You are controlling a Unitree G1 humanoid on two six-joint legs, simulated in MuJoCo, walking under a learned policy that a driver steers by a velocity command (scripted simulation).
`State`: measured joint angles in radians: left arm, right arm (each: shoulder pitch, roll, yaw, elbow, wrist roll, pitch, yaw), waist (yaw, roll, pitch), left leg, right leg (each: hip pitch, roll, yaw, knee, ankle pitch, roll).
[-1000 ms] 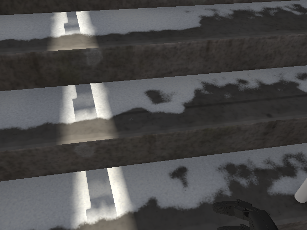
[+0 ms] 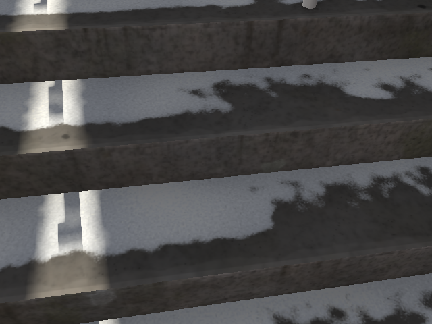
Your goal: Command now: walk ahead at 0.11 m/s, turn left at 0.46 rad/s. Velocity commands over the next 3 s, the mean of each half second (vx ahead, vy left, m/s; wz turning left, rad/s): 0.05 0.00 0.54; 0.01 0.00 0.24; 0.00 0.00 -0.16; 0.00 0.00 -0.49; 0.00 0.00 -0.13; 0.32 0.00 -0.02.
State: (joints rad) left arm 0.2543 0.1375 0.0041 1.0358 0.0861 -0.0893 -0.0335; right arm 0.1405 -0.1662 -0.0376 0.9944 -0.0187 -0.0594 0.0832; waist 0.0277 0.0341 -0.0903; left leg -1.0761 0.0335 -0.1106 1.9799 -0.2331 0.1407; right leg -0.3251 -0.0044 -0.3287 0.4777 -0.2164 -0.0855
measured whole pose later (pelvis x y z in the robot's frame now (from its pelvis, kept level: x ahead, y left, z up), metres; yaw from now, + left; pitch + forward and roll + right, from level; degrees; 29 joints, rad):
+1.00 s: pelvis +0.20 +0.09 +0.12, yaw +21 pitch +7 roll -2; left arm 0.24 0.19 -0.01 1.00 0.00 -0.11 -0.02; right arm 0.07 -0.26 -0.05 0.81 -0.04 -0.07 0.05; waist 0.08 0.03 -0.10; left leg -0.86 -0.01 -0.18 1.56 -0.23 -0.06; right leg -0.60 0.05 -0.10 0.89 -0.41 -0.07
